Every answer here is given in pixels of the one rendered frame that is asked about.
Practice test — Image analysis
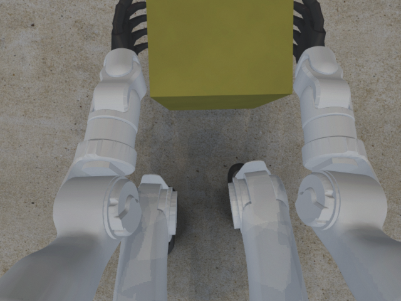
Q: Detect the robot right upper arm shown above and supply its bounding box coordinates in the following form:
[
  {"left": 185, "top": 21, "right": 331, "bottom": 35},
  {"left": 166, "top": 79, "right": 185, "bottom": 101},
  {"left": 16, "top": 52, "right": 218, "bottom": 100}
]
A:
[{"left": 295, "top": 170, "right": 401, "bottom": 301}]

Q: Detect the right robot hand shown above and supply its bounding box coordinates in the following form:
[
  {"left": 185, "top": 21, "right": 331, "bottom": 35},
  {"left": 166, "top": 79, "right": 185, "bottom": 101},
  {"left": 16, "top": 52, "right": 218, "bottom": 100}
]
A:
[{"left": 293, "top": 0, "right": 326, "bottom": 63}]

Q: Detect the left robot forearm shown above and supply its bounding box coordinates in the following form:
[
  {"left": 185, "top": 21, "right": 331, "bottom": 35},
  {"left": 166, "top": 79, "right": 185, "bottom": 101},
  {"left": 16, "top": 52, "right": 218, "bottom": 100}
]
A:
[{"left": 53, "top": 48, "right": 147, "bottom": 223}]

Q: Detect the left robot hand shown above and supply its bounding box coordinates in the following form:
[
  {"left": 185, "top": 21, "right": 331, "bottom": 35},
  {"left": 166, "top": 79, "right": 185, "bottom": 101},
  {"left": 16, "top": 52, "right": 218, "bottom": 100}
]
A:
[{"left": 111, "top": 0, "right": 148, "bottom": 55}]

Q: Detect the robot left foot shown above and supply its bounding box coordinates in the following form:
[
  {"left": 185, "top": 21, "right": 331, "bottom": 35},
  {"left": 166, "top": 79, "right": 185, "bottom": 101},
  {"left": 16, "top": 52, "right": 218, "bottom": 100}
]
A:
[{"left": 168, "top": 186, "right": 178, "bottom": 254}]

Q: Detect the right robot shin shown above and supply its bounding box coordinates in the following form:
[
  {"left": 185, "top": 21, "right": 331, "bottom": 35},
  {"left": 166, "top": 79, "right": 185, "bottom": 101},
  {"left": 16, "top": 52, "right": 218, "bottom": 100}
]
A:
[{"left": 235, "top": 161, "right": 289, "bottom": 210}]

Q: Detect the right robot forearm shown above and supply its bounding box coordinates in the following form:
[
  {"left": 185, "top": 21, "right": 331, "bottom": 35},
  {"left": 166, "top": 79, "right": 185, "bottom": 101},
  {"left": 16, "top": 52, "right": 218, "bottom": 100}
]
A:
[{"left": 293, "top": 46, "right": 386, "bottom": 197}]

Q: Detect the robot left upper arm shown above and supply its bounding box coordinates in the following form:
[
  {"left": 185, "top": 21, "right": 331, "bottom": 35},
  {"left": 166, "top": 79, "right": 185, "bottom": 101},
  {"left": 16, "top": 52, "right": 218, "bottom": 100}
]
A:
[{"left": 0, "top": 176, "right": 142, "bottom": 301}]

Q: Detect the carton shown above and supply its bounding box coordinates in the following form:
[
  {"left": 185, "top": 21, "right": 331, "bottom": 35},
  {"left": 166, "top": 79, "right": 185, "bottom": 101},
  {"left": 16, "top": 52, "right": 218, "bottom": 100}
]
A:
[{"left": 146, "top": 0, "right": 294, "bottom": 110}]

